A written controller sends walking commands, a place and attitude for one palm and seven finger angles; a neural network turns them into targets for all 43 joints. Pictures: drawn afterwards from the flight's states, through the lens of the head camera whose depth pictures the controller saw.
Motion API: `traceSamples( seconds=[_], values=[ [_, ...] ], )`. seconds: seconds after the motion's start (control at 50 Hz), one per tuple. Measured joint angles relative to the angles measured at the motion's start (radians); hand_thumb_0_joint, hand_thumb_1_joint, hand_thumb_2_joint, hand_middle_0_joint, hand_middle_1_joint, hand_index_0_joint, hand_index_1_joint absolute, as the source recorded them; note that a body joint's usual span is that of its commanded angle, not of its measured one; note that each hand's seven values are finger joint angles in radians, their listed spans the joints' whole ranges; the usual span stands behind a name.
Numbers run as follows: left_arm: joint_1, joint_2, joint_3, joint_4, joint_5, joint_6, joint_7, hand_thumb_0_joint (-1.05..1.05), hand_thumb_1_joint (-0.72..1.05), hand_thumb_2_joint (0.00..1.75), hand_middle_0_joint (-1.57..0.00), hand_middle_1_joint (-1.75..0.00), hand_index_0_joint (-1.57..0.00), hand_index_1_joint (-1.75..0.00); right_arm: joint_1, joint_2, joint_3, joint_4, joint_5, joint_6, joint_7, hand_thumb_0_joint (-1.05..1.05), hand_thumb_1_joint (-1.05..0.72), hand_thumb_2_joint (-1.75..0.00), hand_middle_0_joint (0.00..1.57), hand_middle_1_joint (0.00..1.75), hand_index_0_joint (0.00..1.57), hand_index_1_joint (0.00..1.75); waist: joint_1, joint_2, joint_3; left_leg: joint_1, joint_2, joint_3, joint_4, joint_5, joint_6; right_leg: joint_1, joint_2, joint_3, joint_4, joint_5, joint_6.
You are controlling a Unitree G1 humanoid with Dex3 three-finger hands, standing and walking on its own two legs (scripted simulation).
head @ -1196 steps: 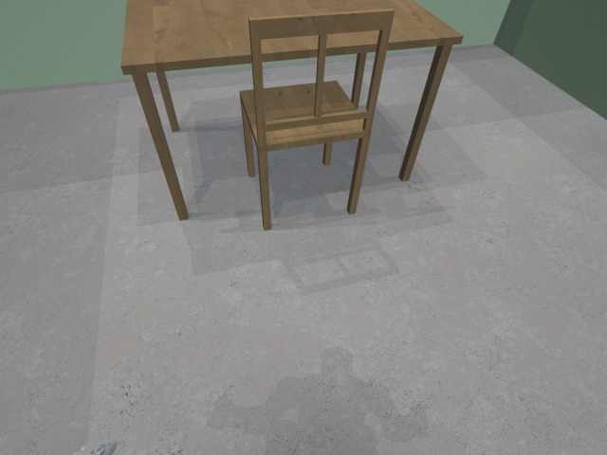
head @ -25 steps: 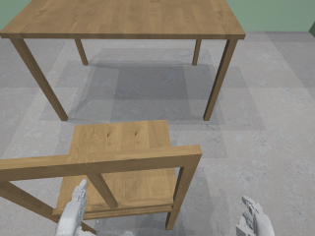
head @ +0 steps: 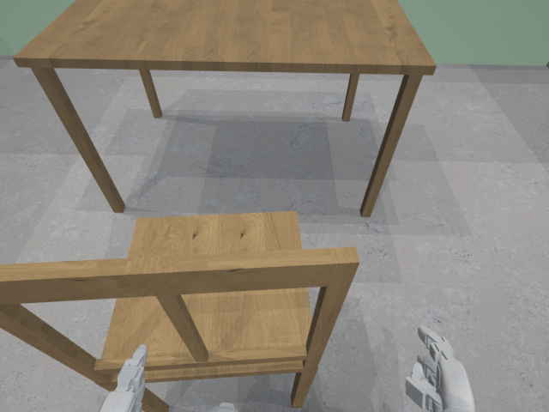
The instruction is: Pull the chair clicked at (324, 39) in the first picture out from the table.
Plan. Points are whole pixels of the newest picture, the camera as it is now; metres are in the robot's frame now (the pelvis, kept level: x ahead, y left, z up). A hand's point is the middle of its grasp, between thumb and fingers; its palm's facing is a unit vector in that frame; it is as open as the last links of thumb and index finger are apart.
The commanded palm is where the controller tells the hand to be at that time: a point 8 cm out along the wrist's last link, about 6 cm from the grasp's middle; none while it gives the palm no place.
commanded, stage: draw the hand back to the body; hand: left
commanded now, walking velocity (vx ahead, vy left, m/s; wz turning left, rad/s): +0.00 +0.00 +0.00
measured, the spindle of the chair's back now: (187, 330) +0.25 +0.14 -0.02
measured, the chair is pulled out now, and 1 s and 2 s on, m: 0.61 0.61 0.61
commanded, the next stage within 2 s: step back with the hand held close in 1.62 s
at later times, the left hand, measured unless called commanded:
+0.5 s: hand (115, 403) +0.14 +0.17 +0.08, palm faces +0.04 -0.99 -0.10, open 17.5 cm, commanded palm +0.10 +0.24 +0.10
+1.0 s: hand (64, 385) +0.15 +0.22 +0.10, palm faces +0.17 -0.87 -0.47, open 11.6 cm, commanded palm +0.13 +0.28 +0.20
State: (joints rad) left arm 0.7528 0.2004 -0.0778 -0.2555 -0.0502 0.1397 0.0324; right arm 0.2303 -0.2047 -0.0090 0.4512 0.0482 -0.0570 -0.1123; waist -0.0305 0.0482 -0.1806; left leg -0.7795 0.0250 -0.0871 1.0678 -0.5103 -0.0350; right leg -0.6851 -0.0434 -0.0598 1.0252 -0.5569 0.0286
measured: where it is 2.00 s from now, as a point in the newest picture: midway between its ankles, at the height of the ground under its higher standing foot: outside the picture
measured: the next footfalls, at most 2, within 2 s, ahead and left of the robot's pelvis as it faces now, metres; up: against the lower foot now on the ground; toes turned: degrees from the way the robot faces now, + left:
none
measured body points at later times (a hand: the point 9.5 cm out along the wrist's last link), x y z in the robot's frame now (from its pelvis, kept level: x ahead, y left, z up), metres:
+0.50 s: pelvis -0.01 +0.00 -0.01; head +0.02 -0.01 +0.44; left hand +0.13 +0.23 +0.09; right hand +0.19 -0.23 -0.08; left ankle +0.01 +0.14 -0.67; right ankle -0.03 -0.14 -0.67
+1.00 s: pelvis +0.01 -0.01 +0.05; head +0.01 -0.03 +0.50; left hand +0.14 +0.27 +0.13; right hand +0.20 -0.23 -0.02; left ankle +0.01 +0.14 -0.67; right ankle -0.03 -0.14 -0.67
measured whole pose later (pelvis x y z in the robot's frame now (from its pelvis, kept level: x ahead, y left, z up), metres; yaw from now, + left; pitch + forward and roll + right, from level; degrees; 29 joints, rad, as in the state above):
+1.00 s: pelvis +0.01 -0.01 +0.05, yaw +0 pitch -1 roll -1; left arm 0.69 0.42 0.10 -0.38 -0.07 0.18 0.12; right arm 0.20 -0.22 0.05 0.61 0.04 -0.19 -0.14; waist 0.06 0.07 0.01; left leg -0.29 0.04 -0.07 0.68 -0.37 -0.05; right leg -0.20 -0.03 -0.06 0.63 -0.40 0.01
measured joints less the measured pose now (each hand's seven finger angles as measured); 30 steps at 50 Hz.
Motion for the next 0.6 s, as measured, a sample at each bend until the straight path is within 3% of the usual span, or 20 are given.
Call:
traceSamples(
  seconds=[0.06, 0.08, 0.16, 0.26, 0.34, 0.4, 0.56, 0.6],
  values=[
    [0.036, -0.003, -0.004, -0.018, 0.001, -0.008, -0.006, -0.01, -0.53, 0.20, 0.00, -0.01, 0.00, 0.00, -0.001, 0.003, -0.007, -0.001, 0.002, 0.002, -0.002, 0.01, -0.90, -0.89, 0.20, 0.30, 0.20, 0.30, 0.003, 0.000, -0.006, -0.006, 0.000, 0.000, 0.006, -0.005, 0.000, -0.006, 0.000, 0.000, 0.005, -0.004, 0.000],
    [0.050, -0.008, -0.001, -0.026, -0.020, -0.026, -0.011, -0.01, -0.53, 0.20, 0.00, -0.01, 0.00, 0.00, -0.001, 0.004, -0.010, -0.001, 0.002, -0.002, -0.003, 0.01, -0.90, -0.89, 0.20, 0.30, 0.20, 0.30, 0.004, -0.001, -0.007, -0.010, 0.000, 0.000, 0.009, -0.006, 0.000, -0.010, 0.000, 0.000, 0.009, -0.006, 0.000],
    [0.085, -0.019, 0.028, -0.074, -0.087, -0.172, -0.040, -0.01, -0.53, 0.20, 0.00, -0.01, 0.00, 0.00, -0.003, 0.012, -0.027, 0.022, 0.008, -0.029, -0.003, 0.01, -0.90, -0.89, 0.20, 0.30, 0.20, 0.30, 0.021, -0.013, -0.009, -0.035, 0.001, -0.006, 0.036, -0.016, -0.003, -0.032, 0.002, -0.004, 0.033, -0.016, -0.001],
    [0.070, -0.013, 0.083, -0.112, -0.123, -0.369, -0.085, -0.01, -0.54, 0.20, 0.00, -0.01, 0.00, 0.00, -0.028, 0.019, -0.043, 0.061, 0.016, -0.042, 0.017, 0.01, -0.90, -0.90, 0.20, 0.30, 0.20, 0.30, 0.037, -0.012, -0.006, -0.063, 0.002, -0.011, 0.070, -0.025, -0.005, -0.058, 0.003, -0.006, 0.067, -0.027, -0.003],
    [0.031, 0.008, 0.125, -0.098, -0.157, -0.494, -0.167, -0.01, -0.54, 0.20, 0.00, -0.01, 0.00, 0.00, -0.059, 0.030, -0.049, 0.081, 0.021, -0.041, 0.039, 0.01, -0.90, -0.90, 0.20, 0.30, 0.20, 0.30, 0.044, -0.008, 0.003, -0.088, 0.006, -0.007, 0.098, -0.030, -0.008, -0.089, 0.007, -0.001, 0.100, -0.032, -0.004],
    [0.017, 0.029, 0.155, -0.098, -0.186, -0.490, -0.209, -0.01, -0.54, 0.20, 0.00, -0.01, 0.00, 0.00, -0.069, 0.038, -0.047, 0.080, 0.031, -0.027, 0.042, 0.01, -0.90, -0.90, 0.20, 0.30, 0.20, 0.30, 0.046, -0.003, 0.018, -0.075, 0.008, -0.005, 0.099, -0.029, -0.009, -0.078, 0.009, 0.003, 0.103, -0.031, -0.005],
    [0.023, 0.069, 0.207, -0.121, -0.231, -0.374, -0.213, -0.01, -0.51, 0.22, 0.00, -0.01, -0.02, -0.01, -0.035, 0.037, -0.012, 0.073, 0.046, -0.041, 0.008, 0.02, -0.90, -0.89, 0.20, 0.30, 0.20, 0.30, 0.045, 0.015, 0.028, 0.039, 0.010, -0.004, 0.006, 0.006, -0.008, 0.037, 0.011, -0.002, 0.006, 0.007, -0.006],
    [0.008, 0.111, 0.201, -0.136, -0.146, -0.297, -0.136, -0.01, -0.48, 0.23, -0.01, -0.02, -0.03, -0.02, -0.019, 0.031, -0.005, 0.071, 0.034, -0.035, -0.012, 0.01, -0.90, -0.90, 0.20, 0.30, 0.20, 0.30, 0.062, 0.014, 0.034, 0.084, 0.018, 0.000, -0.029, 0.016, -0.010, 0.081, 0.018, 0.001, -0.032, 0.023, -0.008]
  ],
)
